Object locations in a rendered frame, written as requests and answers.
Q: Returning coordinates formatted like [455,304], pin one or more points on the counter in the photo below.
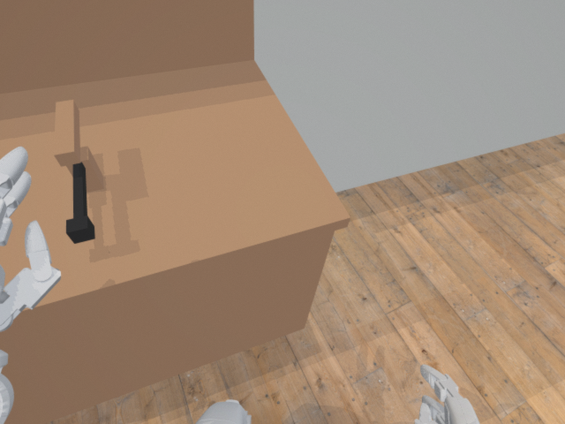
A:
[212,219]

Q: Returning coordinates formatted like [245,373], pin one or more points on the robot right hand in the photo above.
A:
[456,409]

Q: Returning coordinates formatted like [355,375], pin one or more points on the robot left hand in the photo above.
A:
[29,286]

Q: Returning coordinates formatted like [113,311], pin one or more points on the tap lever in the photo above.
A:
[80,228]

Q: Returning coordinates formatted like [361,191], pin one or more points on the left robot thigh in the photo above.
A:
[225,413]

